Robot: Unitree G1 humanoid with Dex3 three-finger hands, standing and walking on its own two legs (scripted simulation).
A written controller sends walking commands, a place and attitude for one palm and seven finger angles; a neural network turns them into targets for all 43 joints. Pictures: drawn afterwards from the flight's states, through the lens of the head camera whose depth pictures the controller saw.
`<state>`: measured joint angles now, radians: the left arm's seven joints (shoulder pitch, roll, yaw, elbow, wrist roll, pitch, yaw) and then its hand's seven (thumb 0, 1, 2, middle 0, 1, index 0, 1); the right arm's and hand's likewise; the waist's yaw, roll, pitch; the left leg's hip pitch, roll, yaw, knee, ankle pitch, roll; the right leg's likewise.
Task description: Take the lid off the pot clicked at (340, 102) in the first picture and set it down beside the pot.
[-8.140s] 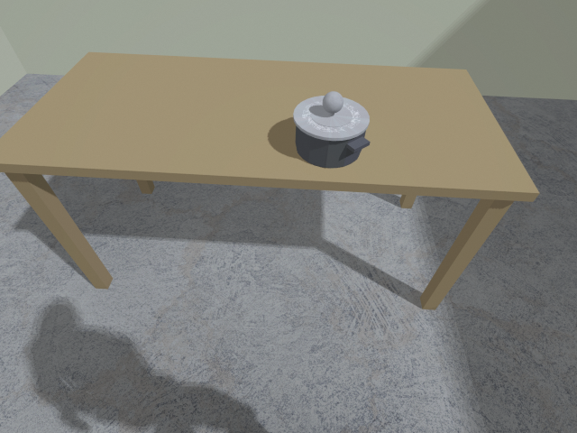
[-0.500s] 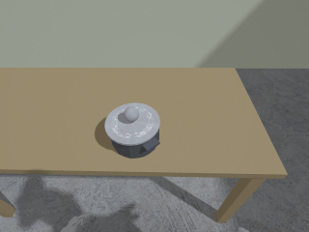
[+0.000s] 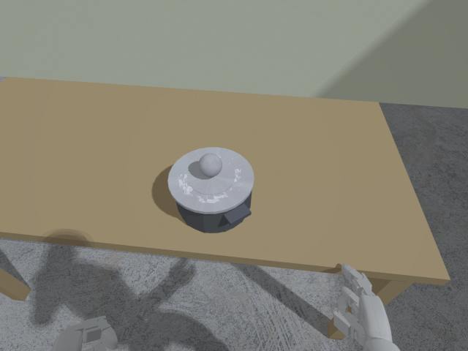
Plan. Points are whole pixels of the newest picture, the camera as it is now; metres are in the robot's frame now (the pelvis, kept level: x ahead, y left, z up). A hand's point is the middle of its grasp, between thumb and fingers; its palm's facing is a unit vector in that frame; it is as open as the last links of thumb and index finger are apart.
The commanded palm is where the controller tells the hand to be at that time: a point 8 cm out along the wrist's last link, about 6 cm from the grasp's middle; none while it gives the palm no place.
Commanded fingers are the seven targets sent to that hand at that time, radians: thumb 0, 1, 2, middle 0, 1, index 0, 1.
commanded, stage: raise the hand higher, near the body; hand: left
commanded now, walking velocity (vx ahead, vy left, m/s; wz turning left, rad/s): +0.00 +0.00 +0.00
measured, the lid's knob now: (210, 165) +0.46 +0.10 +0.04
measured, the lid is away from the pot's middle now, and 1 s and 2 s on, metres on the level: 0.00 0.00 0.00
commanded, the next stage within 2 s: reach forward and open the fingers in 0.80 s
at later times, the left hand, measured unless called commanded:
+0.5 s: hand (95, 313) +0.16 +0.23 +0.03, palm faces +0.23 -0.90 -0.37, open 3.1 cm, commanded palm +0.12 +0.27 +0.07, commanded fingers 0.00 0.90 0.90 -1.30 -1.50 -1.30 -1.50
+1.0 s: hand (81, 269) +0.19 +0.23 +0.11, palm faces +0.20 -0.60 -0.77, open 3.1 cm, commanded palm +0.16 +0.26 +0.14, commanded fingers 0.00 0.73 0.94 -1.21 -1.31 -1.21 -1.31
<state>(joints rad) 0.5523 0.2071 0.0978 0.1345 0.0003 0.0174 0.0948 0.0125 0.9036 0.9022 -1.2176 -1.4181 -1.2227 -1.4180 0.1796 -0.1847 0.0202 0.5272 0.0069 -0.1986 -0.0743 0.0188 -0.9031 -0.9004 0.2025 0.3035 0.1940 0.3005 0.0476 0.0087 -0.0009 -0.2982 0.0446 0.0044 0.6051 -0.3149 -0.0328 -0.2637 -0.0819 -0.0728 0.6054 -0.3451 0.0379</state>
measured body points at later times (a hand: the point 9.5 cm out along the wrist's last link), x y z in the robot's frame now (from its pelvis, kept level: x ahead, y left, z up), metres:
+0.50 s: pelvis +0.02 +0.01 +0.01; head +0.01 +0.00 +0.45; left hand +0.14 +0.27 +0.05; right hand +0.21 -0.21 -0.05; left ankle +0.00 +0.14 -0.73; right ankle -0.02 -0.14 -0.73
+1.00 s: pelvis +0.01 +0.00 +0.01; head +0.00 -0.02 +0.46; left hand +0.18 +0.26 +0.15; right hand +0.22 -0.22 -0.05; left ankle +0.00 +0.14 -0.73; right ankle -0.02 -0.14 -0.73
